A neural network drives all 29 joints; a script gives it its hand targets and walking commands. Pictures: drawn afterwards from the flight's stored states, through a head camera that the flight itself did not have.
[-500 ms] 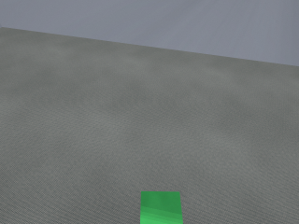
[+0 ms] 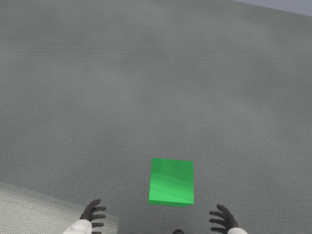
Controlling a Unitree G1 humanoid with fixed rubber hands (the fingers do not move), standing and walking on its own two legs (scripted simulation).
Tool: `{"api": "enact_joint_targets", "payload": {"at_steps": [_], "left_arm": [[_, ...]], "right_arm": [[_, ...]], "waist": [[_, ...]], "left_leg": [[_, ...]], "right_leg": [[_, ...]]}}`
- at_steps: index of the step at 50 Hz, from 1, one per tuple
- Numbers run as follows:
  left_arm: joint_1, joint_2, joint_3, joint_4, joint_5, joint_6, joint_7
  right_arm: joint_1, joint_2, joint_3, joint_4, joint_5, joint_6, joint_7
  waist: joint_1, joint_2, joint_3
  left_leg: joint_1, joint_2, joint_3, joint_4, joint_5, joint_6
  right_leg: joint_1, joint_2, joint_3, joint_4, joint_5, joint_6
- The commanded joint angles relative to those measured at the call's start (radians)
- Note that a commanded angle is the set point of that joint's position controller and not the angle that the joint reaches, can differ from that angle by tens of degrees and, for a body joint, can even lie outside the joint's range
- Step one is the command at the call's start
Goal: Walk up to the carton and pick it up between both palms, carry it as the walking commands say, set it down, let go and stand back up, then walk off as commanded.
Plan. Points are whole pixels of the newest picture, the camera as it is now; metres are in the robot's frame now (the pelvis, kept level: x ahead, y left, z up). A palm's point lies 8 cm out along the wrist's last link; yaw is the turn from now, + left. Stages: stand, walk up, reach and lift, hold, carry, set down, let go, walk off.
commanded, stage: reach and lift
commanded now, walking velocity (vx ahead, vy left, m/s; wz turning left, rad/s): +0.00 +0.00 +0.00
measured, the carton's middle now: (169, 183) +0.36 -0.09 -0.62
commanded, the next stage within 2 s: none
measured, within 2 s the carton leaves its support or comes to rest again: neither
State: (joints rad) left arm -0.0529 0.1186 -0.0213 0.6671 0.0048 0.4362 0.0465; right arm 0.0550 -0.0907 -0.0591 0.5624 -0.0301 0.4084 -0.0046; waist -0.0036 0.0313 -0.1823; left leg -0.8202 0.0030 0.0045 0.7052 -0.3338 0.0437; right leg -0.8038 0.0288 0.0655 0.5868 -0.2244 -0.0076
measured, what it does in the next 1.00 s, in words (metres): lowers itself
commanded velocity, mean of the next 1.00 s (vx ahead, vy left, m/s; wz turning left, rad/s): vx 0.00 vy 0.00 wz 0.00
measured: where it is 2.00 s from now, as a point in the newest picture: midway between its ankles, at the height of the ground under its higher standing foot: outside the picture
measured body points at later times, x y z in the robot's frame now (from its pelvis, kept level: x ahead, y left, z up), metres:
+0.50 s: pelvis -0.13 -0.05 -0.08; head +0.06 -0.04 +0.33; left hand +0.26 +0.17 -0.18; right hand +0.22 -0.24 -0.18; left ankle -0.03 +0.08 -0.71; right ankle +0.00 -0.16 -0.71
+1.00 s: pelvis -0.11 -0.04 -0.09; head +0.24 -0.03 +0.17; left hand +0.40 +0.14 -0.26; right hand +0.38 -0.27 -0.25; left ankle -0.03 +0.08 -0.71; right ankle +0.00 -0.16 -0.71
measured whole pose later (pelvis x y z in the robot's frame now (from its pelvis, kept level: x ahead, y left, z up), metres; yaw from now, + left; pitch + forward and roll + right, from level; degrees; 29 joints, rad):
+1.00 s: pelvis -0.11 -0.04 -0.09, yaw +3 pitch +29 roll -1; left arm -1.11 0.34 0.12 0.62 -0.10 0.25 0.09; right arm -1.04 -0.30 -0.31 0.62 0.12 0.20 -0.03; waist -0.07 0.00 0.45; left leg -1.33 -0.04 -0.06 1.17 -0.36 -0.01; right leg -1.33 0.00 0.00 1.12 -0.30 0.02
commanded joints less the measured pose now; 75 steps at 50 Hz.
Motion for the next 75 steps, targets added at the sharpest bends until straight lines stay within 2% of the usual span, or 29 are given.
{"api": "enact_joint_targets", "payload": {"at_steps": [1,5,9,10,11,12,13,14,16,19,21,25,28,34,38,44,48,52,53,55,56,59,60,62,64,67,70,73,75], "left_arm": [[-0.1,0.044,0.076,-0.215,0.068,-0.179,-0.013],[-0.24,0.135,0.109,-0.421,0.074,-0.256,-0.044],[-0.174,0.134,0.077,-0.483,0.012,-0.054,-0.079],[-0.177,0.138,0.093,-0.496,-0.001,0.011,-0.081],[-0.27,0.172,0.117,-0.46,-0.019,0.063,-0.087],[-0.344,0.217,0.137,-0.409,-0.012,0.102,-0.098],[-0.414,0.265,0.146,-0.35,-0.008,0.125,-0.113],[-0.46,0.304,0.163,-0.294,-0.002,0.135,-0.12],[-0.605,0.311,0.164,-0.2,0.002,0.125,-0.117],[-0.786,0.32,0.15,-0.019,0.024,0.068,-0.126],[-0.895,0.297,0.14,0.045,0.016,0.016,-0.121],[-1.149,0.285,0.132,0.107,-0.044,-0.036,-0.086],[-1.293,0.32,0.143,0.131,-0.078,-0.028,-0.044],[-1.389,0.367,0.157,0.168,-0.102,-0.087,0.029],[-1.354,0.348,0.156,0.093,-0.108,-0.157,0.05],[-1.282,0.296,0.145,-0.062,-0.098,-0.23,0.05],[-1.338,0.35,0.175,-0.336,-0.101,-0.233,0.042],[-1.343,0.394,0.182,-0.558,-0.116,-0.164,0.043],[-1.301,0.387,0.222,-0.621,-0.105,-0.161,0.048],[-1.308,0.393,0.222,-0.561,-0.111,-0.189,0.046],[-1.289,0.384,0.22,-0.524,-0.109,-0.195,0.046],[-1.134,0.315,0.178,-0.256,-0.063,-0.21,0.033],[-1.145,0.303,0.187,-0.218,-0.055,-0.218,0.026],[-1.188,0.283,0.229,-0.133,-0.039,-0.241,0.018],[-1.313,0.305,0.267,-0.124,-0.047,-0.27,0.02],[-1.453,0.372,0.262,-0.05,-0.074,-0.305,0.027],[-1.525,0.398,0.196,-0.015,-0.112,-0.292,0.039],[-1.664,0.45,0.158,-0.119,-0.174,-0.233,0.073],[-1.695,0.458,0.134,-0.024,-0.22,-0.181,0.086]], "right_arm": [[-0.026,-0.181,-0.216,-0.141,-0.071,-0.198,-0.014],[-0.099,-0.114,-0.206,-0.272,0.002,-0.249,-0.003],[-0.185,-0.069,-0.087,-0.441,0.112,-0.059,-0.002],[-0.214,-0.075,-0.074,-0.476,0.123,0.005,-0.007],[-0.316,-0.092,-0.072,-0.481,0.128,0.069,-0.013],[-0.373,-0.093,-0.085,-0.45,0.123,0.127,-0.025],[-0.435,-0.078,-0.085,-0.43,0.131,0.164,-0.043],[-0.466,-0.05,-0.064,-0.396,0.142,0.188,-0.054],[-0.556,-0.071,-0.08,-0.284,0.145,0.195,-0.07],[-0.69,-0.073,-0.099,-0.102,0.155,0.15,-0.093],[-0.811,-0.088,-0.127,-0.032,0.153,0.095,-0.104],[-1.1,-0.199,-0.198,0.008,0.131,0.002,-0.11],[-1.219,-0.245,-0.219,0.046,0.123,-0.002,-0.116],[-1.349,-0.271,-0.203,0.118,0.15,-0.054,-0.13],[-1.312,-0.308,-0.226,0.098,0.152,-0.141,-0.106],[-1.215,-0.389,-0.286,0.032,0.133,-0.248,-0.032],[-1.25,-0.421,-0.292,-0.208,0.151,-0.254,-0.014],[-1.287,-0.423,-0.229,-0.458,0.191,-0.172,-0.033],[-1.255,-0.4,-0.247,-0.52,0.183,-0.171,-0.042],[-1.339,-0.339,-0.274,-0.5,0.173,-0.179,-0.05],[-1.317,-0.329,-0.286,-0.469,0.152,-0.179,-0.05],[-1.1,-0.323,-0.278,-0.176,0.135,-0.204,-0.032],[-1.086,-0.315,-0.279,-0.135,0.144,-0.219,-0.025],[-1.139,-0.292,-0.269,-0.078,0.141,-0.251,-0.02],[-1.278,-0.3,-0.279,-0.085,0.115,-0.279,-0.035],[-1.428,-0.312,-0.262,-0.039,0.128,-0.291,-0.068],[-1.491,-0.339,-0.236,-0.007,0.157,-0.267,-0.102],[-1.635,-0.414,-0.206,-0.126,0.211,-0.218,-0.141],[-1.664,-0.439,-0.201,-0.046,0.225,-0.175,-0.157]], "waist": [[-0.045,0.148,-0.449],[-0.04,0.07,-0.712],[-0.056,-0.008,-0.855],[-0.042,-0.008,-0.862],[-0.045,-0.063,-0.764],[-0.052,-0.088,-0.654],[-0.069,-0.117,-0.575],[-0.051,-0.104,-0.511],[-0.071,-0.057,-0.378],[-0.081,-0.048,-0.179],[-0.088,-0.024,-0.149],[-0.114,0.05,-0.377],[-0.131,0.034,-0.547],[-0.081,0.009,-0.766],[-0.079,0.038,-0.98],[-0.131,0.083,-1.239],[-0.153,0.058,-1.596],[-0.116,0.034,-2.005],[-0.111,-0.006,-2.012],[-0.081,-0.141,-1.767],[-0.087,-0.163,-1.714],[-0.097,0.062,-1.488],[-0.102,0.098,-1.424],[-0.092,0.058,-1.316],[-0.093,-0.03,-1.279],[-0.074,-0.067,-1.249],[-0.074,-0.029,-1.35],[-0.09,-0.016,-1.604],[-0.113,-0.004,-1.461]], "left_leg": [[0.581,0.099,-0.154,0.104,1.078,-0.125],[0.335,0.013,-0.065,0.222,0.758,-0.08],[0.271,-0.05,0.006,0.218,0.372,-0.041],[0.252,-0.055,0.024,0.202,0.243,-0.035],[0.148,-0.048,0.04,0.201,-0.029,-0.018],[0.041,-0.048,0.046,0.215,-0.171,-0.01],[-0.024,-0.053,0.043,0.229,-0.226,-0.003],[-0.061,-0.059,0.048,0.233,-0.255,0.002],[-0.083,-0.048,0.041,0.223,-0.315,0.002],[-0.125,-0.04,0.037,0.231,-0.334,-0.001],[-0.133,-0.036,0.026,0.235,-0.301,-0.016],[-0.042,-0.028,0.004,0.271,-0.27,-0.059],[-0.004,-0.032,0.002,0.289,-0.294,-0.07],[-0.088,-0.056,0.015,0.322,-0.214,-0.062],[-0.011,-0.053,-0.006,0.341,0.006,-0.07],[0.184,-0.06,-0.036,0.381,0.381,-0.085],[0.318,-0.08,-0.03,0.418,0.548,-0.078],[0.473,-0.104,0.002,0.49,0.679,-0.057],[0.345,-0.109,0.008,0.516,0.739,-0.062],[-0.27,-0.126,0.03,0.452,0.42,-0.048],[-0.377,-0.124,0.012,0.424,0.355,-0.035],[0.033,-0.118,-0.008,0.539,0.448,-0.053],[0.11,-0.111,-0.008,0.576,0.446,-0.06],[-0.006,-0.104,0.007,0.618,0.346,-0.071],[-0.269,-0.113,0.032,0.643,0.225,-0.076],[-0.517,-0.12,0.057,0.695,0.079,-0.065],[-0.463,-0.12,0.068,0.763,0.005,-0.063],[-0.276,-0.114,0.077,0.83,-0.031,-0.059],[-0.336,-0.108,0.074,0.863,-0.089,-0.065]], "right_leg": [[-0.276,0.023,-0.038,0.072,0.296,-0.028],[-0.136,-0.018,-0.044,0.255,0.454,0.027],[0.129,-0.018,-0.106,0.306,0.296,0.035],[0.179,-0.018,-0.115,0.313,0.196,0.025],[0.159,-0.025,-0.111,0.302,-0.079,0.017],[0.178,-0.033,-0.078,0.273,-0.285,0.014],[0.209,-0.041,-0.045,0.242,-0.382,0.021],[0.231,-0.042,-0.024,0.235,-0.434,0.028],[0.217,-0.036,-0.007,0.218,-0.512,0.026],[0.148,-0.03,0.008,0.203,-0.566,0.023],[0.066,-0.018,-0.028,0.242,-0.489,0.025],[-0.087,-0.001,-0.107,0.339,-0.368,0.022],[-0.101,-0.006,-0.123,0.352,-0.389,0.02],[-0.083,-0.011,-0.127,0.422,-0.255,0.015],[-0.133,0.004,-0.155,0.466,-0.048,0.007],[-0.169,0.033,-0.161,0.465,0.24,0.008],[0.074,0.05,-0.146,0.508,0.475,0.012],[0.439,0.063,-0.107,0.617,0.715,0.016],[0.56,0.054,-0.089,0.657,0.892,-0.001],[0.831,0.002,0.007,0.704,0.982,-0.016],[0.86,-0.012,0.023,0.726,0.925,-0.007],[0.194,0.034,-0.084,0.709,0.57,0.018],[0.011,0.045,-0.099,0.686,0.479,0.012],[-0.082,0.045,-0.099,0.697,0.399,0.023],[0.028,0.043,-0.082,0.765,0.408,0.04],[0.091,0.031,-0.061,0.845,0.362,0.045],[-0.018,0.031,-0.081,0.878,0.192,0.041],[-0.05,0.038,-0.113,0.916,0.047,0.033],[-0.162,0.028,-0.128,0.955,-0.044,0.023]]}}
